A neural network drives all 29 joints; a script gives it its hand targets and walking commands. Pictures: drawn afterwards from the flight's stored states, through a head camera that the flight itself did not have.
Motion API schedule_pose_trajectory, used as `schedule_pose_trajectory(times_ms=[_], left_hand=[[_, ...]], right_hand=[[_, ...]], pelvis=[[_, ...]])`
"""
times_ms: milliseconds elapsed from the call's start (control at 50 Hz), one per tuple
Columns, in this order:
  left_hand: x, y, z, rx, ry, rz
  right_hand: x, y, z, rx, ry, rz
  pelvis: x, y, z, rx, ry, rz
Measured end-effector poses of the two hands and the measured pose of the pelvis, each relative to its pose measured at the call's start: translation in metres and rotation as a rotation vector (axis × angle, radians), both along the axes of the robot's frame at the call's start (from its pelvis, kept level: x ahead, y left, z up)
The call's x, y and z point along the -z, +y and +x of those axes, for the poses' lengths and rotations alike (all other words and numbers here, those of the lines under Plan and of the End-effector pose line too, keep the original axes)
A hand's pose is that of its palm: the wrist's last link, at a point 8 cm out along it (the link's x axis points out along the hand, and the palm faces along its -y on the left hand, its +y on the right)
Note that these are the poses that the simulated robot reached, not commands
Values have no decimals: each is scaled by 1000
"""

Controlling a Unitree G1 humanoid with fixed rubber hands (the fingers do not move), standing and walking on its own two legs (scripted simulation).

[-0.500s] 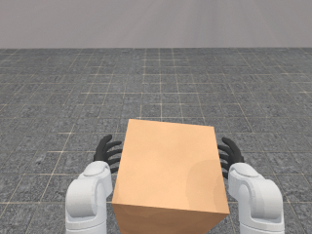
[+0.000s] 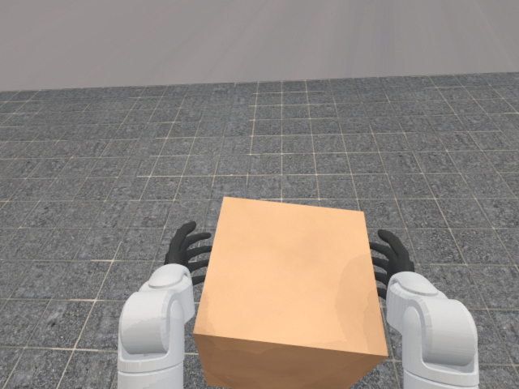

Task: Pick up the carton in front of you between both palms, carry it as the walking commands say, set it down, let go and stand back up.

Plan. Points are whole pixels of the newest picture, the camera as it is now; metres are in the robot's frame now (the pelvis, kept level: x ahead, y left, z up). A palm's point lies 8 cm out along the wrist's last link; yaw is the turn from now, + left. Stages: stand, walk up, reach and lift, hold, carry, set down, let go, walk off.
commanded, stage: carry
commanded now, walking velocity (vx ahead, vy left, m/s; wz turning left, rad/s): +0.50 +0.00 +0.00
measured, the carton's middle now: (281, 303) +0.26 +0.00 +0.00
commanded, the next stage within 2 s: none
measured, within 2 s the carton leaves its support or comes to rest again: neither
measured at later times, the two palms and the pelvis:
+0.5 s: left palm (202, 137) +0.60 +0.17 +0.09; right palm (341, 141) +0.57 -0.13 +0.08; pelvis +0.33 +0.04 +0.01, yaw -4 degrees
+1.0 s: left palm (230, 73) +0.88 +0.13 +0.10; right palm (338, 75) +0.87 -0.16 +0.09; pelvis +0.61 -0.01 +0.01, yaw +0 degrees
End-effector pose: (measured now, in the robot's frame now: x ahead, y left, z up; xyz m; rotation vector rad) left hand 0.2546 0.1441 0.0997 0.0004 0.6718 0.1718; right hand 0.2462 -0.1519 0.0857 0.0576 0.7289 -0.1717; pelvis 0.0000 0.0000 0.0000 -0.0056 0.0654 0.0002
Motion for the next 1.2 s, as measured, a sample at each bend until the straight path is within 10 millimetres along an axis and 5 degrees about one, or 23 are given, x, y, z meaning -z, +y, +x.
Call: schedule_pose_trajectory(times_ms=[120,260,400,560,740,860,980,1200], left_hand=[[-5,1,60,-44,38,-2],[-23,5,160,-22,-60,-13],[4,23,279,19,-65,-52],[9,22,380,72,60,-49],[-14,10,493,35,-60,-43],[-7,-12,573,13,-70,4],[-2,-14,617,-8,25,12],[-16,-2,688,-4,-60,-21]], right_hand=[[-6,1,73,-44,37,-9],[-25,5,167,-19,-59,-19],[-8,23,271,24,-57,-65],[-4,24,355,76,76,-71],[-25,11,481,42,-41,-67],[-6,-11,568,27,-51,-20],[2,-13,616,9,45,-13],[-23,-1,687,10,-36,-61]], pelvis=[[-18,-9,66,-4,15,24],[-17,0,162,3,14,20],[11,27,275,40,-18,26],[-17,38,364,61,6,-16],[-16,17,484,45,5,-12],[4,-7,561,19,-14,-14],[-11,-13,603,-2,-2,7],[-8,-3,679,13,-2,1]])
